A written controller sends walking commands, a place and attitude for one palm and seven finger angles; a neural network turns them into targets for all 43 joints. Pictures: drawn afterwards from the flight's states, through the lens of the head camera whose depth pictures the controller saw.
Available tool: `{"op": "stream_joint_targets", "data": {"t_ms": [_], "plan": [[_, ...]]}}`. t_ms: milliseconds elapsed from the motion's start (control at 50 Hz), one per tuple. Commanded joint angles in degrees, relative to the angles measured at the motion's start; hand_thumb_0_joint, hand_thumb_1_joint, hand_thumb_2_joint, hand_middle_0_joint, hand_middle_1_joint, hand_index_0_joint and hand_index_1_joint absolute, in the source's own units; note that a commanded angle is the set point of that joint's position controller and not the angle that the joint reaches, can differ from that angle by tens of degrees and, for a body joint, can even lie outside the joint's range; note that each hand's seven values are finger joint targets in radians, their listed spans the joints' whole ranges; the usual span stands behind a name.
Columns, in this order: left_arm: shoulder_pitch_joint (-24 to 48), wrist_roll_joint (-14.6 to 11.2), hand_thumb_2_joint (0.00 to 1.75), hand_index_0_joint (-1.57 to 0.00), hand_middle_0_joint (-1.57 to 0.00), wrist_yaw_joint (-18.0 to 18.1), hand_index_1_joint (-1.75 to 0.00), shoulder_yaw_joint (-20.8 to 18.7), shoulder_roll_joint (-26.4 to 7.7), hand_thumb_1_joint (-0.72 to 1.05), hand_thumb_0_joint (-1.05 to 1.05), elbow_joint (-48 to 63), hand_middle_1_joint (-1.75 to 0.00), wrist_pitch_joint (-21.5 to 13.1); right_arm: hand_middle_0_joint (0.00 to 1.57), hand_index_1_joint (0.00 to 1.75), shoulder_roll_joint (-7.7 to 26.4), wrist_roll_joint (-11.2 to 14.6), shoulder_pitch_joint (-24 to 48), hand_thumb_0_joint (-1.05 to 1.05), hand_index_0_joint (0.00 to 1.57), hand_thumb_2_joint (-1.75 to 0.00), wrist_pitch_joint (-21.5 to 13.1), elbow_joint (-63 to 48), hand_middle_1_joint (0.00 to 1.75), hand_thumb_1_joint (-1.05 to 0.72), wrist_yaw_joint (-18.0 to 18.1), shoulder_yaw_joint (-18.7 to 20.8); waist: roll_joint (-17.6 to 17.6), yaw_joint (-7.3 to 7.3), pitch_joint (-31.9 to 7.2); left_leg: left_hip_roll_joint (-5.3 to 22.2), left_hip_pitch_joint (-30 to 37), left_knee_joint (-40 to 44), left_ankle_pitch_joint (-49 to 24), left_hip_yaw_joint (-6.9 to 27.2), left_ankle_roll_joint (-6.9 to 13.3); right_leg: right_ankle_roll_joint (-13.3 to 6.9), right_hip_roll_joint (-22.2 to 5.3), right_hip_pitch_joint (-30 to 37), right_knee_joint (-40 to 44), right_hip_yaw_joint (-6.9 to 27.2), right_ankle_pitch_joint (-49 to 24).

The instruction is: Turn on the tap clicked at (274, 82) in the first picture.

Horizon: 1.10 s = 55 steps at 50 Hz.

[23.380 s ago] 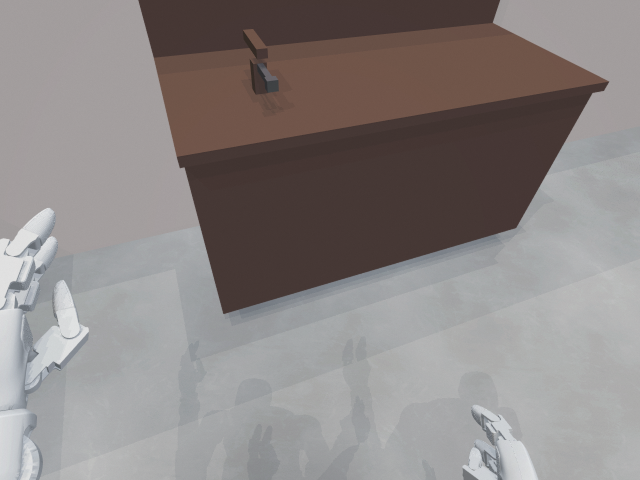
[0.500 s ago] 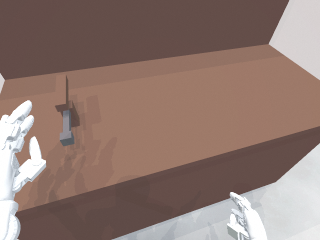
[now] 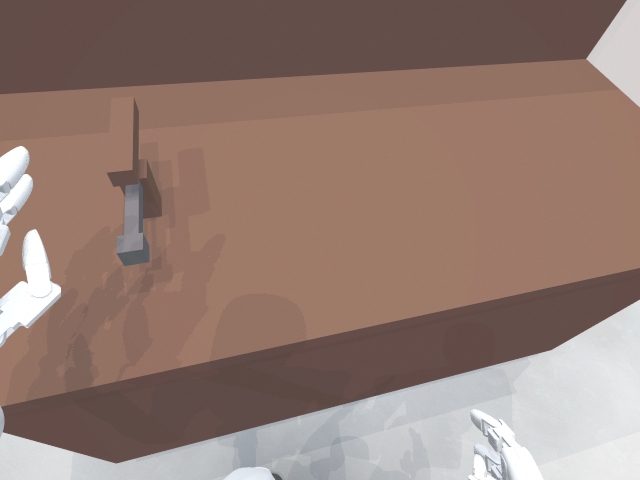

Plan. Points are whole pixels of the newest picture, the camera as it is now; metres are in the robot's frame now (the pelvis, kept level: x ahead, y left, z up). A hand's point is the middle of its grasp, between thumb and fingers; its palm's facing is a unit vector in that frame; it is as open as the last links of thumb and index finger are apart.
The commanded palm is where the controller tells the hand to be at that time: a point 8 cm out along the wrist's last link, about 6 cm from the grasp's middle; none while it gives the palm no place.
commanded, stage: come to a stop and stand still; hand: left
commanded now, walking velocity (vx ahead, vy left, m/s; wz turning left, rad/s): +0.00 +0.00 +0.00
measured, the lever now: (133, 249) +0.34 +0.26 +0.06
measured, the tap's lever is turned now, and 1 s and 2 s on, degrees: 0 0 0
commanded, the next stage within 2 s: look again from close up in 0.24 s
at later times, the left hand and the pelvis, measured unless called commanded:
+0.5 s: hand (53, 318) +0.21 +0.24 +0.17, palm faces +0.32 -0.88 -0.34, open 7.4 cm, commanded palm +0.14 +0.28 +0.18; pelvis -0.02 +0.00 +0.00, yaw +0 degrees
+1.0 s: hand (86, 297) +0.23 +0.23 +0.16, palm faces +0.29 -0.89 -0.36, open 7.4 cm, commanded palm +0.17 +0.28 +0.18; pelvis +0.00 +0.01 +0.00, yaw -4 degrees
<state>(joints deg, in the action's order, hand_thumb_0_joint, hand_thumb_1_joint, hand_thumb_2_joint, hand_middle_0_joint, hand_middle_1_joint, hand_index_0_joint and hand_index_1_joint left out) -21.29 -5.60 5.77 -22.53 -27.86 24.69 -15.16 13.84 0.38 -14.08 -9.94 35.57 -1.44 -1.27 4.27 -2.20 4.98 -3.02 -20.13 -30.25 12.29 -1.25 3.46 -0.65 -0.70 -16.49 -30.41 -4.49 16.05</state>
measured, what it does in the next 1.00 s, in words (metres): stands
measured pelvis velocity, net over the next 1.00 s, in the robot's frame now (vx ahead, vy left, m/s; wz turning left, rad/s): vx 0.00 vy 0.01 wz -0.06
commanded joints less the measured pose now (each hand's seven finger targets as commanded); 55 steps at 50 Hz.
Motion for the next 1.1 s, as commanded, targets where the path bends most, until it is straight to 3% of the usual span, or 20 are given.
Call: {"op": "stream_joint_targets", "data": {"t_ms": [0,40,80,140,180,300,380,500,620,700,720,740,760,800,840,880,980,1000,1020,1080], "plan": [[1.15,-0.02,0.9,-0.2,-0.2,0.8,-0.3,-5.74,-8.9,0.9,0.0,19.28,-0.3,-5.09,0.2,0.3,7.13,0.94,3.71,0.0,0.2,-0.9,-4.49,-8.7,0.3,-0.9,-0.58,3.2,-13.12,-0.26,-17.51,10.32,15.81,4.01,-28.74,9.81,-2.3,-0.67,-4.4,-0.13,0.28,4.54,-1.71],[-0.67,-0.37,0.9,-0.2,-0.2,0.61,-0.3,-6.16,-8.49,0.9,0.0,17.42,-0.3,-5.12,0.2,0.3,7.69,0.47,2.03,0.0,0.2,-0.9,-3.9,-8.99,0.3,-0.9,-0.65,3.63,-9.41,-0.04,-14.47,10.75,12.32,4.1,-26.3,10.21,-2.64,-0.53,-4.94,0.3,1.76,4.04,-2.08],[-1.79,-1.19,0.9,-0.2,-0.2,0.33,-0.3,-6.95,-7.68,0.9,0.0,12.88,-0.3,-4.6,0.2,0.3,7.57,0.78,2.98,0.0,0.2,-0.9,-3.04,-9.36,0.3,-0.9,-0.42,3.72,-6.41,0.18,-11.29,9.47,7.3,4.44,-16.42,9.8,-3.41,-0.93,-5.66,1.6,4.89,5.44,-7.03],[-0.63,-2.33,0.9,-0.2,-0.2,-0.07,-0.3,-7.41,-7.0,0.9,0.0,9.63,-0.3,-4.12,0.2,0.3,7.59,1.6,3.42,0.0,0.2,-0.9,-1.97,-10.14,0.3,-0.9,0.39,4.16,-3.22,0.95,-10.33,7.83,6.06,4.8,-7.99,9.07,-3.74,-1.61,-6.58,1.75,6.52,6.87,-10.43],[0.35,-2.62,0.9,-0.2,-0.2,-0.49,-0.3,-7.17,-6.67,0.9,0.0,9.44,-0.3,-4.13,0.2,0.3,7.13,1.73,4.2,0.0,0.2,-0.9,-1.86,-10.39,0.3,-0.9,0.97,4.04,-3.99,1.25,-10.09,7.69,6.83,5.99,-2.63,9.21,-3.31,-1.7,-6.95,0.33,7.39,7.77,-8.19],[3.67,-1.31,0.9,-0.2,-0.2,-0.39,-0.3,-4.91,-6.55,0.9,0.0,16.57,-0.3,-3.65,0.2,0.3,6.59,2.32,7.73,0.0,0.2,-0.9,-2.81,-11.39,0.3,-0.9,1.73,3.2,-8.91,0.73,-13.55,8.56,10.45,9.15,-3.79,9.86,-2.67,-1.05,-5.59,2.35,6.06,7.17,-6.84],[3.94,-0.5,0.9,-0.2,-0.2,-0.28,-0.3,-3.1,-5.32,0.9,0.0,17.39,-0.3,-2.92,0.2,0.3,6.55,2.01,7.12,0.0,0.2,-0.9,-3.01,-11.58,0.3,-0.9,1.95,3.06,-9.69,0.93,-11.74,9.05,9.01,10.05,-0.91,10.44,-2.82,-1.02,-5.56,2.43,7.11,6.87,-4.66],[0.13,-0.45,0.9,-0.2,-0.2,0.19,-0.3,-6.41,-6.87,0.9,0.0,13.52,-0.3,-1.82,0.2,0.3,6.32,2.29,7.96,0.0,0.2,-0.9,-2.43,-11.74,0.3,-0.9,2.49,2.97,-7.56,0.9,-11.05,8.84,8.26,10.69,2.3,10.48,-2.82,-1.21,-5.58,2.45,8.78,6.97,-3.43],[-2.42,-0.62,0.9,-0.2,-0.2,-0.56,-0.3,-3.92,-3.74,0.9,0.0,13.01,-0.3,-1.35,0.2,0.3,6.2,1.99,7.46,0.0,0.2,-0.9,-1.88,-12.06,0.3,-0.9,2.81,2.71,-5.88,1.13,-11.6,8.91,9.22,9.94,0.45,9.32,-2.15,-1.04,-5.51,3.02,9.88,6.89,-5.95],[-0.97,0.17,0.9,-0.2,-0.2,-0.3,-0.3,-4.16,-4.85,0.9,0.0,14.91,-0.3,-0.56,0.2,0.3,6.32,2.34,8.55,0.0,0.2,-0.9,-1.88,-12.57,0.3,-0.9,3.12,2.41,-8.28,1.26,-10.76,9.16,9.66,10.84,1.19,9.53,-2.27,-1.05,-5.29,2.62,9.97,7.34,-4.76],[56.44,10.39,0.9,-0.2,-0.2,-0.18,-0.3,-35.09,-48.13,0.9,0.0,28.68,-0.3,-6.6,0.2,0.3,6.98,-2.45,2.3,0.0,0.2,-0.9,-3.74,-10.53,0.3,-0.9,2.83,2.56,-2.45,-0.42,-5.27,8.72,-1.51,3.49,4.45,3.6,-1.02,-0.97,-5.42,-1.31,12.08,9.76,-2.21],[24.75,4.26,0.9,-0.2,-0.2,-2.48,-0.3,-11.65,-11.65,0.9,0.0,-3.18,-0.3,-4.25,0.2,0.3,0.73,-0.32,5.47,0.0,0.2,-0.9,-3.44,-7.8,0.3,-0.9,3.32,0.41,-2.36,1.67,-12.45,5.58,8.55,3.29,0.76,5.03,-1.34,-3.14,-6.77,-4.96,11.75,10.68,3.73],[9.35,2.63,0.9,-0.2,-0.2,-2.08,-0.3,-9.57,-9.1,0.9,0.0,-0.86,-0.3,-3.97,0.2,0.3,3.94,0.03,4.82,0.0,0.2,-0.9,-3.67,-10.0,0.3,-0.9,3.34,2.8,-4.91,-0.86,-9.42,6.33,9.53,5.14,2.74,4.5,-2.64,-2.86,-4.98,-2.58,15.34,14.35,3.94],[5.39,1.45,0.9,-0.2,-0.2,-2.53,-0.3,-0.88,0.56,0.9,0.0,2.96,-0.3,-3.54,0.2,0.3,4.57,1.4,5.3,0.0,0.2,-0.9,-4.18,-10.47,0.3,-0.9,2.12,3.37,-15.09,0.31,-12.6,6.83,11.83,8.57,5.08,4.26,-1.91,-2.46,-3.67,1.02,10.07,11.21,3.05],[4.26,2.14,0.9,-0.2,-0.2,-1.9,-0.3,-0.04,-0.03,0.9,0.0,8.67,-0.3,-3.91,0.2,0.3,5.52,1.19,4.98,0.0,0.2,-0.9,-3.79,-10.79,0.3,-0.9,1.22,3.37,-15.45,-0.01,-11.33,8.91,5.1,12.89,11.7,6.79,-1.19,-1.23,-2.5,5.5,6.74,8.73,2.38],[1.89,2.77,0.9,-0.2,-0.2,-1.03,-0.3,-0.34,-1.07,0.9,0.0,9.98,-0.3,-3.95,0.2,0.3,5.11,1.29,5.51,0.0,0.2,-0.9,-3.85,-11.41,0.3,-0.9,1.02,2.95,-10.36,-0.42,-8.72,9.59,-0.41,15.6,16.04,7.92,-0.87,-0.43,-1.7,8.16,5.59,7.24,2.32],[2.95,3.05,0.9,-0.2,-0.2,0.54,-0.3,-6.79,-5.75,0.9,0.0,9.83,-0.3,-3.43,0.2,0.3,4.63,1.0,6.15,0.0,0.2,-0.9,-3.1,-12.06,0.3,-0.9,2.33,2.77,0.22,0.32,-6.98,8.6,0.45,12.14,11.89,6.92,-1.12,-0.15,-2.09,6.22,9.05,7.29,1.15],[4.63,2.96,0.9,-0.2,-0.2,0.94,-0.3,-9.6,-8.84,0.9,0.0,12.24,-0.3,-3.5,0.2,0.3,4.63,0.89,7.27,0.0,0.2,-0.9,-2.65,-11.86,0.3,-0.9,2.63,2.45,-1.31,0.42,-7.68,7.89,2.07,11.0,8.62,6.24,-1.36,-0.27,-2.25,5.85,9.36,7.04,0.05],[4.88,2.77,0.9,-0.2,-0.2,0.81,-0.3,-8.37,-6.8,0.9,0.0,10.64,-0.3,-3.52,0.2,0.3,4.47,0.57,6.95,0.0,0.2,-0.9,-2.53,-11.66,0.3,-0.9,3.01,2.58,-1.35,0.85,-8.09,7.57,2.71,9.9,6.64,6.22,-1.25,-0.61,-2.94,5.69,9.69,7.31,-1.15],[6.91,2.62,0.9,-0.2,-0.2,0.41,-0.3,-6.27,-5.18,0.9,0.0,13.38,-0.3,-3.92,0.2,0.3,4.25,0.52,6.41,0.0,0.2,-0.9,-3.03,-11.08,0.3,-0.9,3.21,2.57,-8.17,1.0,-11.06,7.2,7.65,8.16,-1.32,5.27,-1.48,-1.16,-3.12,6.16,8.49,8.57,-7.45]]}}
